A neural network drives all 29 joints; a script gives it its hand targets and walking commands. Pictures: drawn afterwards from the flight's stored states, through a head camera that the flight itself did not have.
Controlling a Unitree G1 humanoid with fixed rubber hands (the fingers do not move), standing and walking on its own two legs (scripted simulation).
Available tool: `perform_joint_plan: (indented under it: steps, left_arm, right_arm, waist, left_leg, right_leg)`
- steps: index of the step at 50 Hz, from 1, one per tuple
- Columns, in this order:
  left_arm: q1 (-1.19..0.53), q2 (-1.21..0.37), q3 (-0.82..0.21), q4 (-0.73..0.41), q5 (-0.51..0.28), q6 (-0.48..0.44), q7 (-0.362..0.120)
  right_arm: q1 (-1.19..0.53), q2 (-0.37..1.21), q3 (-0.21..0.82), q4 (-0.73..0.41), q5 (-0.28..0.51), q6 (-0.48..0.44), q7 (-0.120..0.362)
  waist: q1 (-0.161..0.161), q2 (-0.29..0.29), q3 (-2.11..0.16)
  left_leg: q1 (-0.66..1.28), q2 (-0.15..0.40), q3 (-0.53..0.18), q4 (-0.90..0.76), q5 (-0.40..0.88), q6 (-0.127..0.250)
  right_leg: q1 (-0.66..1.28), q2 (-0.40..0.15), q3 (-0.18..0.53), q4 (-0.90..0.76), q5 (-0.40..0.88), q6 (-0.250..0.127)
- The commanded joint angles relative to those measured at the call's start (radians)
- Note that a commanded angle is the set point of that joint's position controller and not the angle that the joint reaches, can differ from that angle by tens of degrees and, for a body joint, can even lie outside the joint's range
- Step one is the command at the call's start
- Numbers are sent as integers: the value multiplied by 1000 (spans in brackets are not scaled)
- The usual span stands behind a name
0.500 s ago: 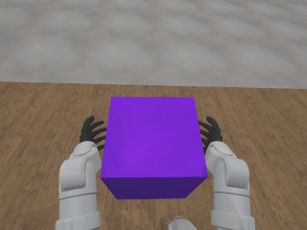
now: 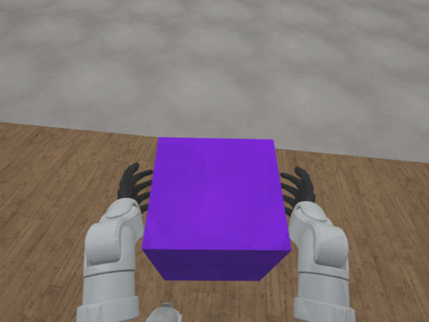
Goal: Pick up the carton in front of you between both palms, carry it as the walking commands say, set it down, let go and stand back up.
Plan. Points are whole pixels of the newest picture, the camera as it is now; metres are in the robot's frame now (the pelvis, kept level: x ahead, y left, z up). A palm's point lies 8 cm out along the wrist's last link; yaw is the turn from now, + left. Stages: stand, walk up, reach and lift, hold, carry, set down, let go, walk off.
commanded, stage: carry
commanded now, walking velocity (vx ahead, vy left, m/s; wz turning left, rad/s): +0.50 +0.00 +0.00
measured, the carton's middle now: (214, 216) +0.33 +0.02 +0.01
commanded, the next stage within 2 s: none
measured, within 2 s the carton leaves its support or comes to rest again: neither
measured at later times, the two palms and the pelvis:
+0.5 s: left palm (165, 105) +0.66 +0.17 +0.03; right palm (277, 114) +0.63 -0.14 +0.03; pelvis +0.33 +0.04 -0.04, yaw -2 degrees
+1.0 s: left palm (183, 64) +0.95 +0.15 -0.01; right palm (267, 66) +0.97 -0.15 -0.02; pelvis +0.64 -0.01 -0.09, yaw +0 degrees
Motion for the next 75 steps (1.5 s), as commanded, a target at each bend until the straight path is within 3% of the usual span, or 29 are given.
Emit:
perform_joint_plan:
  steps: [1,7,10,11,12,13,14,16,17,26,32,35,36,37,38,39,40,43,46,52,59,62,63,64,65,67,69,72,75]
  left_arm:
    - [-524,-736,-640,-118,-154,-31,2]
    - [-462,-649,-615,-120,-133,-14,29]
    - [-478,-627,-612,-102,-131,13,35]
    - [-499,-619,-612,-98,-128,22,37]
    - [-506,-623,-601,-87,-123,34,40]
    - [-502,-630,-596,-78,-132,48,40]
    - [-524,-616,-584,-108,-138,52,45]
    - [-575,-678,-552,-104,-116,48,51]
    - [-563,-697,-533,-83,-98,43,48]
    - [-507,-727,-571,-76,-54,-19,34]
    - [-479,-647,-570,-121,-63,-3,47]
    - [-428,-584,-531,-92,-42,22,54]
    - [-410,-570,-515,-79,-33,29,56]
    - [-401,-557,-500,-74,-29,38,55]
    - [-407,-534,-480,-52,-30,47,57]
    - [-444,-515,-482,-39,-49,48,67]
    - [-413,-578,-506,-26,-76,46,63]
    - [-616,-728,-600,-109,-154,28,20]
    - [-650,-772,-642,-118,-183,1,-2]
    - [-541,-728,-633,-120,-159,-24,6]
    - [-464,-645,-602,-101,-122,2,30]
    - [-482,-641,-603,-71,-120,25,32]
    - [-501,-640,-605,-63,-117,31,32]
    - [-511,-644,-598,-53,-112,40,34]
    - [-510,-658,-594,-36,-115,52,35]
    - [-548,-678,-569,-60,-124,50,42]
    - [-600,-745,-546,-58,-102,35,41]
    - [-564,-769,-541,-21,-54,4,32]
    - [-517,-764,-558,-17,-36,-22,32]
  right_arm:
    - [-503,692,599,-62,102,-33,1]
    - [-478,598,592,-100,117,-7,-7]
    - [-433,542,547,-63,93,17,-15]
    - [-420,530,531,-52,85,26,-15]
    - [-403,520,511,-35,84,35,-15]
    - [-462,496,511,-28,87,37,-29]
    - [-443,531,522,-2,111,43,-30]
    - [-541,633,572,-52,163,38,-3]
    - [-597,679,608,-75,189,33,10]
    - [-564,722,662,-75,205,-28,40]
    - [-489,639,641,-84,183,-19,16]
    - [-489,617,637,-67,178,4,4]
    - [-499,612,635,-59,179,13,1]
    - [-514,602,631,-54,177,22,-2]
    - [-531,608,630,-43,172,37,-5]
    - [-499,594,603,-19,178,44,-8]
    - [-519,596,597,-58,172,44,-13]
    - [-585,690,557,-43,138,28,-10]
    - [-553,708,564,-20,106,2,-1]
    - [-516,680,596,-66,107,-25,-3]
    - [-475,593,579,-77,108,9,-7]
    - [-436,555,536,-32,82,29,-10]
    - [-425,549,521,-17,73,35,-10]
    - [-406,543,503,0,71,42,-9]
    - [-445,528,493,17,66,42,-19]
    - [-483,591,523,26,108,40,-17]
    - [-606,713,593,-39,170,24,17]
    - [-661,776,648,-41,210,-10,46]
    - [-599,762,658,-31,202,-35,48]
  waist:
    - [9,-84,-351]
    - [49,-98,-284]
    - [-50,-82,-347]
    - [-86,-32,-390]
    - [-60,103,-431]
    - [-123,324,-546]
    - [-127,246,-550]
    - [-114,28,-416]
    - [-101,9,-379]
    - [-121,108,-363]
    - [-166,109,-299]
    - [-96,116,-316]
    - [-47,97,-352]
    - [-15,32,-399]
    - [-40,-131,-448]
    - [1,-307,-549]
    - [23,-207,-534]
    - [-26,11,-383]
    - [-43,-29,-366]
    - [-1,-84,-366]
    - [48,-94,-278]
    - [-40,-79,-328]
    - [-78,-39,-374]
    - [-63,86,-435]
    - [-104,303,-502]
    - [-136,198,-504]
    - [-100,20,-380]
    - [-80,62,-350]
    - [-99,100,-372]
  left_leg:
    - [-30,-37,72,-150,168,1]
    - [116,-104,132,-501,417,42]
    - [448,-112,153,-604,444,73]
    - [653,-31,80,-566,502,66]
    - [874,170,-138,-375,911,61]
    - [1132,370,-519,-372,844,310]
    - [1073,345,-604,-459,456,340]
    - [821,255,-467,-551,265,262]
    - [715,245,-413,-573,286,250]
    - [788,117,-127,-535,741,136]
    - [808,37,-41,-475,695,114]
    - [753,46,-14,-292,751,81]
    - [691,31,31,-137,712,52]
    - [497,0,44,71,428,30]
    - [248,-78,67,218,-264,14]
    - [-42,-164,-9,531,-420,-29]
    - [-101,-104,-41,540,-351,10]
    - [-19,-28,-39,346,-209,23]
    - [34,-12,-14,181,-151,5]
    - [-53,-16,45,-85,119,-1]
    - [94,-90,121,-488,388,36]
    - [410,-111,152,-597,415,72]
    - [608,-49,104,-568,453,66]
    - [844,143,-104,-397,796,64]
    - [1047,344,-475,-375,919,245]
    - [984,334,-613,-502,306,355]
    - [717,252,-450,-574,207,263]
    - [567,182,-282,-617,257,201]
    - [702,160,-202,-573,554,175]
  right_leg:
    - [357,-219,213,-86,733,-26]
    - [406,-165,145,-6,690,1]
    - [313,-158,85,284,746,50]
    - [157,-127,66,466,513,71]
    - [-99,-71,53,634,-133,83]
    - [-428,44,115,967,-446,142]
    - [-518,-3,156,1021,-389,99]
    - [-491,-67,157,877,-259,72]
    - [-446,-89,155,802,-229,76]
    - [-483,-97,58,374,92,96]
    - [-335,-26,-19,-14,383,63]
    - [-104,-11,-35,-114,415,31]
    - [47,-29,-40,-161,450,27]
    - [261,-136,73,-95,541,25]
    - [479,-346,317,94,921,-3]
    - [702,-517,672,39,649,-220]
    - [620,-464,716,-42,301,-222]
    - [262,-364,517,-141,193,-137]
    - [177,-322,416,-159,239,-112]
    - [346,-254,247,-90,668,-49]
    - [402,-177,158,-13,656,-12]
    - [312,-167,98,244,730,36]
    - [177,-136,72,415,538,60]
    - [-66,-91,59,608,1,80]
    - [-355,43,88,882,-412,123]
    - [-567,-30,153,1006,-370,81]
    - [-479,-95,158,825,-248,75]
    - [-358,-114,119,648,-165,99]
    - [-451,-117,86,523,-51,109]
